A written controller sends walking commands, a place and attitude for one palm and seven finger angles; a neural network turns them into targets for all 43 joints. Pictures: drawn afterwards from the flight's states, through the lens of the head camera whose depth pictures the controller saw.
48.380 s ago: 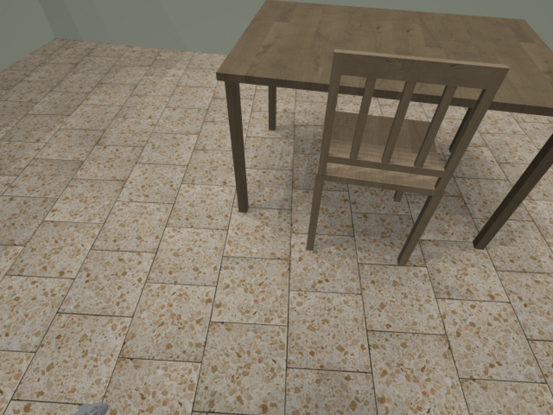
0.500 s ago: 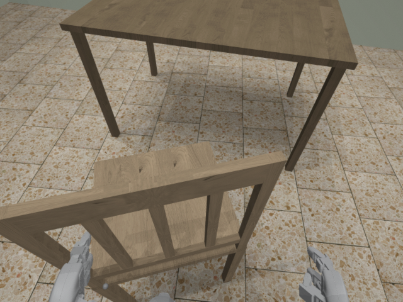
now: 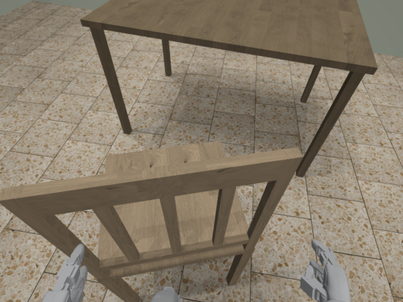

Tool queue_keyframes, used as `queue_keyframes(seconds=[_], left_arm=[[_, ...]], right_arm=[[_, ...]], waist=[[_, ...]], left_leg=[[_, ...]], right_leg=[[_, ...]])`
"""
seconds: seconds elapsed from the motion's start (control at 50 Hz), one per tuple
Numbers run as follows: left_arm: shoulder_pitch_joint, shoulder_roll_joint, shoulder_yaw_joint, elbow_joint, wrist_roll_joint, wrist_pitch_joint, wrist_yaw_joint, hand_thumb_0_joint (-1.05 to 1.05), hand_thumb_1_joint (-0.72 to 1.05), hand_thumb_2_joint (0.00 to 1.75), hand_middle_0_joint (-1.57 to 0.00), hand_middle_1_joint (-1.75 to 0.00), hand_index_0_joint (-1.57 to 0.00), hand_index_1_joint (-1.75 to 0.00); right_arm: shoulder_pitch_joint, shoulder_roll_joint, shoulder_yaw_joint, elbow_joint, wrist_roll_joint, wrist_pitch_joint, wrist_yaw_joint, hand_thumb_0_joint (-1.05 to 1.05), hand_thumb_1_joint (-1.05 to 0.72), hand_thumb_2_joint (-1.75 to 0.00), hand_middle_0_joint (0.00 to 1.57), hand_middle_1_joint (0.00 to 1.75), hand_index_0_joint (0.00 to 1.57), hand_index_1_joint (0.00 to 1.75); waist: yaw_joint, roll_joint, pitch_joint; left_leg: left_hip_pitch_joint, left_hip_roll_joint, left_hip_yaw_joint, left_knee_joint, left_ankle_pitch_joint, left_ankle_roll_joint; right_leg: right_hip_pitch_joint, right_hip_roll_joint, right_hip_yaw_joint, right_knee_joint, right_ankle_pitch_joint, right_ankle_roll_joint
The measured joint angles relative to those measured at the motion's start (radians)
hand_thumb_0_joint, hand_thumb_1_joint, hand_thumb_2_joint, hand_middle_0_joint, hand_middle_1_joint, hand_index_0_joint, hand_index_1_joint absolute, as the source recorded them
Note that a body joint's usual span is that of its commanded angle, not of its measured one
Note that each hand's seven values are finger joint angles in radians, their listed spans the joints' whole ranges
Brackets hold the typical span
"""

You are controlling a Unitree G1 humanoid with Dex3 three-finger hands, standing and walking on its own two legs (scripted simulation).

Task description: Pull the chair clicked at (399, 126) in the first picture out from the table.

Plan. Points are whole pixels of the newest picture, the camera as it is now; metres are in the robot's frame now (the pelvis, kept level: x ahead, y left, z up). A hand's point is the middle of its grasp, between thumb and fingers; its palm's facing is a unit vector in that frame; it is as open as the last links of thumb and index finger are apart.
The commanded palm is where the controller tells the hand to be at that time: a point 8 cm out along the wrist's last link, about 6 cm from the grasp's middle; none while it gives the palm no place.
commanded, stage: draw the hand back to the body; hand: left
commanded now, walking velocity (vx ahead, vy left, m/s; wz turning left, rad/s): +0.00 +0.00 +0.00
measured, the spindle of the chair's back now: (172, 226) +0.28 +0.08 -0.01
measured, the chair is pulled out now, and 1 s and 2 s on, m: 0.63 0.63 0.61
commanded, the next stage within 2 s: step back with the hand held close in 1.46 s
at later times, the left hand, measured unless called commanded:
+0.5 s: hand (70, 289) +0.14 +0.20 +0.09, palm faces +0.01 -0.96 -0.29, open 16.9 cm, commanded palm +0.11 +0.27 +0.14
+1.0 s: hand (39, 260) +0.17 +0.25 +0.11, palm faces +0.22 -0.84 -0.50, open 9.5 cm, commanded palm +0.17 +0.30 +0.24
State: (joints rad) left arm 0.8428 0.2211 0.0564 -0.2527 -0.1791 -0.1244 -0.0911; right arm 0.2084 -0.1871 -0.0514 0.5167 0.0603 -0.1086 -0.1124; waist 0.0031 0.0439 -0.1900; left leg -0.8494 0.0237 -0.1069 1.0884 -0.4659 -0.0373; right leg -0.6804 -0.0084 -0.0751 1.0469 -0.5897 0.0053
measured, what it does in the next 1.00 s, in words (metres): rises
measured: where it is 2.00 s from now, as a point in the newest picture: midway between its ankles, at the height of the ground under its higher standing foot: outside the picture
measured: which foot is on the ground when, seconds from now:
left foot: down 0.00-1.00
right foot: down 0.00-1.00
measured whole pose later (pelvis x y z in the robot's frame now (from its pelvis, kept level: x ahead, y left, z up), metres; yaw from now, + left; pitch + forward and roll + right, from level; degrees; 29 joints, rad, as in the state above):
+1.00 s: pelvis +0.03 +0.00 +0.06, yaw +0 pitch -2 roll +0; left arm 0.70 0.44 0.14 -0.40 -0.08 0.23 0.14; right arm 0.18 -0.23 0.06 0.65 0.03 -0.24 -0.12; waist 0.08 0.05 0.03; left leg -0.26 0.02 -0.05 0.62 -0.33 -0.03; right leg -0.11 -0.03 -0.04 0.57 -0.43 0.01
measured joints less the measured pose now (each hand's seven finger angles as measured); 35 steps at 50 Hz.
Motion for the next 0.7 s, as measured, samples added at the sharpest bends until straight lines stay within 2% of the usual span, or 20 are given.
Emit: queue_keyframes(seconds=[0.08, 0.14, 0.16, 0.2, 0.24, 0.32, 0.4, 0.42, 0.46, 0.52, 0.6, 0.7], left_arm=[[-0.045, 0.014, 0.034, -0.025, -0.037, -0.139, -0.059, -0.02, -0.54, 0.20, -0.01, 0.00, -0.01, 0.00], [-0.093, 0.026, 0.070, -0.014, -0.077, -0.239, -0.126, -0.02, -0.54, 0.20, -0.01, 0.00, 0.00, 0.00], [-0.109, 0.031, 0.081, -0.008, -0.090, -0.260, -0.149, -0.02, -0.54, 0.20, -0.01, 0.00, 0.00, 0.00], [-0.128, 0.041, 0.100, -0.005, -0.112, -0.265, -0.184, -0.02, -0.55, 0.20, -0.01, 0.00, 0.00, 0.00], [-0.131, 0.050, 0.115, -0.013, -0.126, -0.233, -0.198, -0.02, -0.55, 0.20, -0.01, 0.00, 0.00, 0.00], [-0.106, 0.067, 0.128, -0.045, -0.141, -0.155, -0.187, -0.02, -0.55, 0.20, -0.02, -0.01, 0.00, 0.00], [-0.097, 0.085, 0.130, -0.071, -0.140, -0.116, -0.173, -0.02, -0.52, 0.21, -0.04, -0.02, -0.01, -0.01], [-0.098, 0.101, 0.121, -0.079, -0.102, -0.094, -0.143, -0.02, -0.50, 0.22, -0.06, -0.03, -0.01, -0.01], [-0.091, 0.138, 0.089, -0.126, -0.016, -0.013, -0.045, -0.02, -0.46, 0.24, -0.12, -0.06, 0.00, -0.01], [-0.068, 0.163, 0.050, -0.171, 0.058, 0.086, 0.072, -0.02, -0.39, 0.28, -0.18, -0.10, -0.01, -0.03], [-0.065, 0.182, 0.031, -0.180, 0.085, 0.158, 0.145, -0.02, -0.26, 0.34, -0.24, -0.15, -0.06, -0.07], [-0.097, 0.196, 0.041, -0.158, 0.093, 0.215, 0.184, -0.01, -0.09, 0.42, -0.27, -0.19, -0.13, -0.12]], right_arm=[[-0.016, 0.005, -0.002, 0.032, 0.007, -0.025, 0.013, 0.01, -0.90, -0.90, 0.20, 0.29, 0.20, 0.30], [-0.033, 0.012, 0.001, 0.046, 0.012, -0.035, 0.031, 0.01, -0.90, -0.90, 0.20, 0.29, 0.20, 0.30], [-0.038, 0.014, 0.003, 0.048, 0.015, -0.037, 0.036, 0.01, -0.90, -0.90, 0.20, 0.29, 0.20, 0.30], [-0.042, 0.018, 0.008, 0.046, 0.021, -0.034, 0.043, 0.01, -0.90, -0.90, 0.20, 0.29, 0.20, 0.30], [-0.038, 0.021, 0.014, 0.038, 0.029, -0.029, 0.042, 0.01, -0.90, -0.90, 0.20, 0.29, 0.20, 0.30], [-0.014, 0.019, 0.028, 0.022, 0.038, -0.035, 0.026, 0.01, -0.90, -0.90, 0.20, 0.29, 0.20, 0.30], [0.004, 0.007, 0.040, 0.022, 0.041, -0.064, 0.012, 0.01, -0.90, -0.90, 0.20, 0.29, 0.20, 0.30], [0.009, 0.006, 0.041, 0.020, 0.035, -0.060, 0.004, 0.01, -0.90, -0.90, 0.20, 0.29, 0.20, 0.30], [0.014, 0.002, 0.048, 0.017, 0.022, -0.036, -0.016, 0.01, -0.90, -0.90, 0.20, 0.29, 0.20, 0.30], [0.011, -0.001, 0.065, 0.010, 0.009, -0.007, -0.037, 0.01, -0.90, -0.90, 0.20, 0.29, 0.20, 0.30], [0.007, -0.003, 0.085, 0.012, -0.002, -0.001, -0.051, 0.01, -0.90, -0.90, 0.20, 0.29, 0.20, 0.30], [-0.004, -0.009, 0.103, 0.042, -0.013, -0.023, -0.050, 0.01, -0.90, -0.90, 0.20, 0.29, 0.20, 0.30]], waist=[[0.006, 0.003, 0.007], [0.002, 0.007, 0.013], [0.001, 0.009, 0.016], [-0.002, 0.011, 0.023], [-0.005, 0.012, 0.028], [-0.007, 0.015, 0.028], [-0.005, 0.016, 0.032], [0.005, 0.012, 0.036], [0.016, 0.008, 0.050], [0.015, 0.013, 0.076], [0.019, 0.015, 0.115], [0.034, 0.013, 0.162]], left_leg=[[-0.023, 0.002, -0.007, 0.028, -0.002, -0.003], [-0.040, 0.007, -0.006, 0.048, -0.002, -0.005], [-0.042, 0.008, -0.004, 0.053, -0.002, -0.005], [-0.036, 0.011, 0.000, 0.056, -0.002, -0.006], [-0.016, 0.012, 0.005, 0.046, 0.002, -0.005], [0.041, 0.014, 0.012, 0.006, 0.013, -0.002], [0.095, 0.015, 0.013, -0.037, 0.027, 0.000], [0.114, 0.019, 0.018, -0.050, 0.030, -0.001], [0.164, 0.025, 0.024, -0.087, 0.038, -0.002], [0.243, 0.030, 0.031, -0.151, 0.056, 0.000], [0.336, 0.029, 0.041, -0.235, 0.082, 0.004], [0.431, 0.020, 0.050, -0.324, 0.110, 0.006]], right_leg=[[-0.021, 0.004, -0.004, 0.028, -0.003, -0.002], [-0.041, 0.008, -0.002, 0.051, -0.004, -0.003], [-0.045, 0.010, 0.000, 0.057, -0.004, -0.003], [-0.043, 0.011, 0.005, 0.063, -0.003, -0.003], [-0.025, 0.012, 0.010, 0.055, 0.001, -0.001], [0.030, 0.012, 0.015, 0.012, 0.018, 0.000], [0.086, 0.013, 0.015, -0.039, 0.037, 0.001], [0.102, 0.016, 0.020, -0.053, 0.043, 0.001], [0.151, 0.020, 0.025, -0.095, 0.059, 0.002], [0.231, 0.024, 0.030, -0.171, 0.088, 0.001], [0.323, 0.021, 0.037, -0.262, 0.121, 0.003], [0.417, 0.010, 0.040, -0.352, 0.151, 0.005]])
